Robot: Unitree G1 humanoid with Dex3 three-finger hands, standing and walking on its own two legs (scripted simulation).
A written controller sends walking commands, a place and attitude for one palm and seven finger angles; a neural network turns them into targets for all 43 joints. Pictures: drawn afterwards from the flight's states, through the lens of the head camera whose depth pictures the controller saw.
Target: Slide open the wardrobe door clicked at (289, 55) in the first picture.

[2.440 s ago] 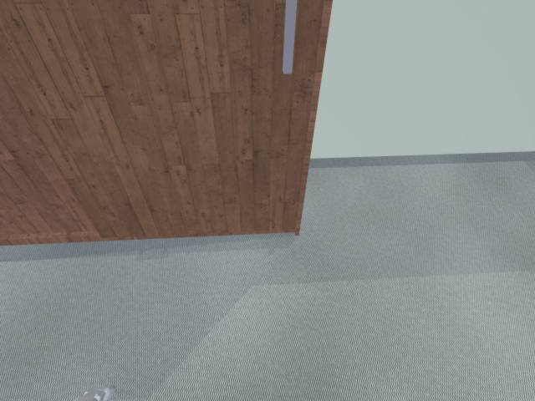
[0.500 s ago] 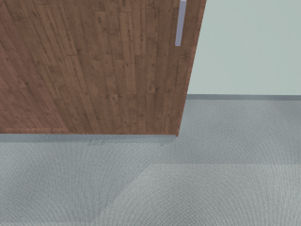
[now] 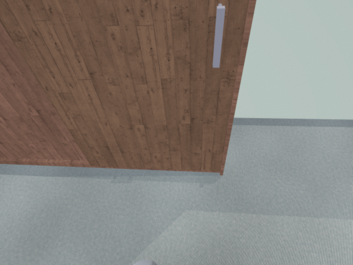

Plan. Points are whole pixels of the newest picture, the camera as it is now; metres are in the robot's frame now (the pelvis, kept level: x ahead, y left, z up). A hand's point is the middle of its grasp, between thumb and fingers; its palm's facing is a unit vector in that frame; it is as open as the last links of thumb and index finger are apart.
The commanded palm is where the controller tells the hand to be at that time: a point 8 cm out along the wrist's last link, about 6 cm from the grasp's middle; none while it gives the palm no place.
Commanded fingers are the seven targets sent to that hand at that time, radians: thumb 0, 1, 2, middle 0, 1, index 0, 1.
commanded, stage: take the last steps up to it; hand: right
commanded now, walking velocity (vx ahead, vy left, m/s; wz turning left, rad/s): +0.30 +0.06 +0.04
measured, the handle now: (218, 36) +0.78 -0.10 +0.16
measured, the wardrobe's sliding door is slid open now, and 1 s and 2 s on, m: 0.00 0.00 0.00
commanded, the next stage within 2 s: come to a stop and stand still in 0.56 s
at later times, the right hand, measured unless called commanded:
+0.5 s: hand (233, 224) +0.28 -0.13 -0.18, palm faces +0.05 +0.98 -0.20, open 7.1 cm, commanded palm none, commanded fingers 0.00 -0.90 -0.90 0.20 0.30 0.20 0.30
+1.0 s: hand (237, 219) +0.30 -0.15 -0.18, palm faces +0.06 +0.98 -0.20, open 7.4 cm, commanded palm none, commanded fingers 0.00 -0.90 -0.90 0.20 0.30 0.20 0.30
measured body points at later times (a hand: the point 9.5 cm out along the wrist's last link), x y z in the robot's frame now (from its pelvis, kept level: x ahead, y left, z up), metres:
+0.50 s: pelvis +0.20 +0.05 -0.01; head +0.21 +0.04 +0.44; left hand +0.15 +0.27 -0.17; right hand +0.28 -0.19 -0.16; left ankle +0.25 +0.14 -0.74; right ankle +0.16 -0.07 -0.67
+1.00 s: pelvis +0.28 +0.04 +0.00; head +0.31 +0.02 +0.45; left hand +0.36 +0.27 -0.15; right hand +0.29 -0.20 -0.16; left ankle +0.29 +0.17 -0.70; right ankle +0.32 -0.07 -0.74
